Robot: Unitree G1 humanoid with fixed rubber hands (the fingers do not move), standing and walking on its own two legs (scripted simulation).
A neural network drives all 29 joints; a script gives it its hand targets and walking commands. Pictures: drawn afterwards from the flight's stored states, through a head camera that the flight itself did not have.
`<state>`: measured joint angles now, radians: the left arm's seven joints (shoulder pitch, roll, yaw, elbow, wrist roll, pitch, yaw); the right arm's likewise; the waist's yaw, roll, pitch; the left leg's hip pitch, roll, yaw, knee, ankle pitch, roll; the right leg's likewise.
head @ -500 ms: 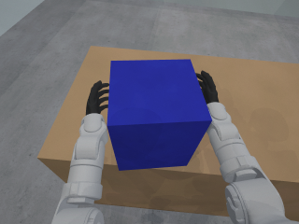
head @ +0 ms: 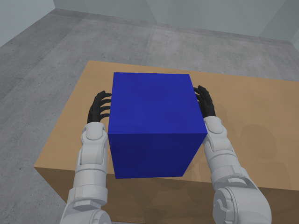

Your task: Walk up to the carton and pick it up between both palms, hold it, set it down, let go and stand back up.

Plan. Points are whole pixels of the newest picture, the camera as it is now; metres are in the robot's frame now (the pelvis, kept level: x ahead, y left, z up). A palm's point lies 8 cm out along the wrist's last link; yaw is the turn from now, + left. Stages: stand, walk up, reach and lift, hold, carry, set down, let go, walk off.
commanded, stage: reach and lift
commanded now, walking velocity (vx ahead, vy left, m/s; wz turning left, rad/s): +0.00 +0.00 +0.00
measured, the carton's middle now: (150, 128) +0.38 +0.02 +0.05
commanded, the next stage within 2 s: none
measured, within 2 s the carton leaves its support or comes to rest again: leaves its support in 1.04 s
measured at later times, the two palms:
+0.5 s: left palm (96, 119) +0.36 +0.17 +0.09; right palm (206, 114) +0.40 -0.13 +0.10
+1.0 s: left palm (94, 120) +0.35 +0.17 +0.10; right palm (205, 116) +0.39 -0.13 +0.11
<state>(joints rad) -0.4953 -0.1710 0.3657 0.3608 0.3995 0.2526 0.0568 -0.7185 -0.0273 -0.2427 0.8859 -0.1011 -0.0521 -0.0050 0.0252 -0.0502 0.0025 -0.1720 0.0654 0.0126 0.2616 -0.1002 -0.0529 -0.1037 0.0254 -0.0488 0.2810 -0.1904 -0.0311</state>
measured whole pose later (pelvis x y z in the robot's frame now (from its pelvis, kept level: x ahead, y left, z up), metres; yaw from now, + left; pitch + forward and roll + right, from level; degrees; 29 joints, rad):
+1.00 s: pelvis -0.01 +0.01 +0.00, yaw +0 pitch +1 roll +0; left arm -0.52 -0.11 0.26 0.37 0.33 0.31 0.11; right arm -0.72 -0.07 -0.15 0.90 0.01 -0.08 -0.06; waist 0.03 -0.05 0.01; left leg -0.21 0.07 0.01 0.27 -0.08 -0.05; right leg -0.13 0.03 -0.05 0.27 -0.16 -0.03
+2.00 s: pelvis -0.02 +0.03 +0.00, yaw +1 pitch -5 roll +0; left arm -0.65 -0.01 0.24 0.25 0.27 0.66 0.06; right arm -0.83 -0.10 -0.05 0.74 0.19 0.27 -0.16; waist -0.07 -0.06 -0.03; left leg -0.11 0.03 0.00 0.31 -0.11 -0.02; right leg -0.02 -0.01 -0.06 0.29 -0.19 0.01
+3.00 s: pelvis -0.01 +0.02 +0.00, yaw +1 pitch -4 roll -1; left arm -0.80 0.06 0.29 0.32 0.22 0.81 0.00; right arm -1.03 -0.17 0.03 0.78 0.37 0.49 -0.27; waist -0.11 -0.04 -0.12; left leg -0.14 0.03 0.00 0.33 -0.13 -0.02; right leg -0.02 -0.01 -0.06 0.28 -0.19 0.01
